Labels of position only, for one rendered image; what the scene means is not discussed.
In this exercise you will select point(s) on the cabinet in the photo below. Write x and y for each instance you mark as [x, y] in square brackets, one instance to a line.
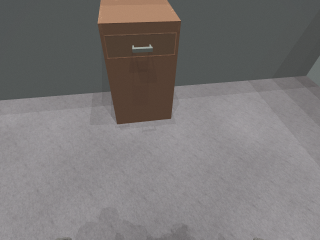
[142, 87]

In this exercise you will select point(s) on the handle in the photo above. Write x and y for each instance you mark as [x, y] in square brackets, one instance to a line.
[142, 49]

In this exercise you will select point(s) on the drawer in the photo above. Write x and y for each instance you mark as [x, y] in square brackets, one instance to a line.
[120, 45]

